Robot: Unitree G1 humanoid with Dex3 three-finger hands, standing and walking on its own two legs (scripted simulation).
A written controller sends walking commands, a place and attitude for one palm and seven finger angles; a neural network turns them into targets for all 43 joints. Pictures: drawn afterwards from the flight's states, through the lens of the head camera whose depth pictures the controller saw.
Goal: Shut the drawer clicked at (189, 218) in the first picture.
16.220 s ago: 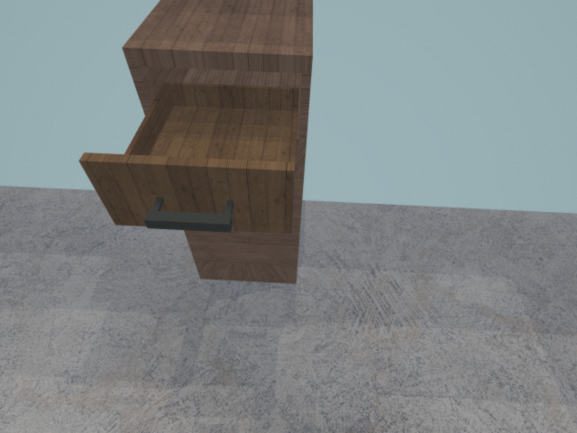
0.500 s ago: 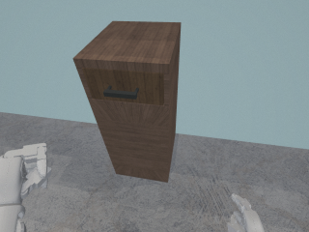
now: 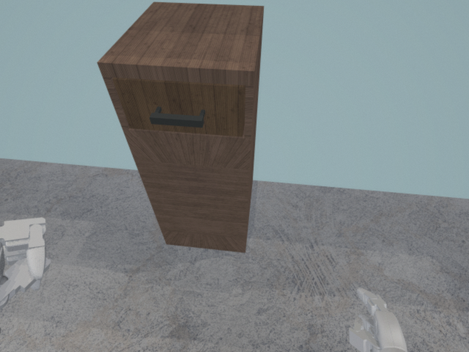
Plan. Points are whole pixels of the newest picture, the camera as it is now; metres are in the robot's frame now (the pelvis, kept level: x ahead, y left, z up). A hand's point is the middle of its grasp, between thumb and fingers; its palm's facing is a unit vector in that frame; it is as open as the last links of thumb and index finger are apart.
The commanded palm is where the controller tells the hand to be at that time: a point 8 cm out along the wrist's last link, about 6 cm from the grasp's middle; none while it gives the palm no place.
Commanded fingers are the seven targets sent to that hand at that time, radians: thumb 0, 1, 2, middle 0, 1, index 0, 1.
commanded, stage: step back with the hand held close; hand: left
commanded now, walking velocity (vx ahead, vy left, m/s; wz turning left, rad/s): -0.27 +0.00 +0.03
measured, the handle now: (178, 115) +0.66 +0.20 +0.02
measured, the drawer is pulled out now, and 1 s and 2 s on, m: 0.00 0.00 0.00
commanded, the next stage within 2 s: stop stepping back and stand still in 0.72 s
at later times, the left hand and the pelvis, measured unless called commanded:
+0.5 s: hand out of the picture +0.12 +0.26 +0.17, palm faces +0.40 -0.79 -0.47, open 3.2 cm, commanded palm +0.04 +0.29 +0.18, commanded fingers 0.00 0.90 0.90 -1.40 -1.60 -1.40 -1.60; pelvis -0.08 +0.01 -0.01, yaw +3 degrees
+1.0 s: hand out of the picture +0.00 +0.22 +0.19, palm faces +0.40 -0.82 -0.42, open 3.2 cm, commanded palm -0.02 +0.26 +0.18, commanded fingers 0.00 0.90 0.90 -1.40 -1.60 -1.40 -1.60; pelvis -0.16 -0.02 -0.02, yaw -2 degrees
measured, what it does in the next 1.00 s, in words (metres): walks backwards: right foot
